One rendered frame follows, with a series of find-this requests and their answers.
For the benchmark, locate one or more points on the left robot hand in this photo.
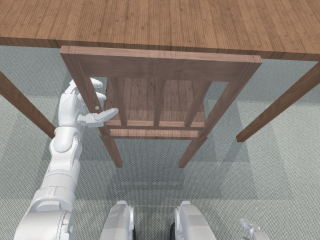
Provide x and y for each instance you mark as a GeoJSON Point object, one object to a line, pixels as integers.
{"type": "Point", "coordinates": [71, 105]}

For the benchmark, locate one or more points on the left robot thigh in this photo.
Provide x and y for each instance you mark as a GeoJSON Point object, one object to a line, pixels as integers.
{"type": "Point", "coordinates": [119, 223]}

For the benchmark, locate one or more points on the chair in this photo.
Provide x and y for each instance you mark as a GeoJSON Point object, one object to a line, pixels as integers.
{"type": "Point", "coordinates": [159, 94]}

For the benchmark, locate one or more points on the left robot upper arm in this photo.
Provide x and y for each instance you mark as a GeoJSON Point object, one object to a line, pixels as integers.
{"type": "Point", "coordinates": [47, 225]}

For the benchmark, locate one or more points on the right robot hand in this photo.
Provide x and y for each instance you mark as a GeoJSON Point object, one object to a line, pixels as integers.
{"type": "Point", "coordinates": [253, 230]}

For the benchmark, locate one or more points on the robot left forearm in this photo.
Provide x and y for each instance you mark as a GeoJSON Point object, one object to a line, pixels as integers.
{"type": "Point", "coordinates": [61, 178]}

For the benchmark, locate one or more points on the table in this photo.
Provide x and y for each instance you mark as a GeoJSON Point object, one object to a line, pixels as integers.
{"type": "Point", "coordinates": [271, 29]}

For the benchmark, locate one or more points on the right robot shin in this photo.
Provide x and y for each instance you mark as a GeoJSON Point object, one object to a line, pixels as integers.
{"type": "Point", "coordinates": [180, 236]}

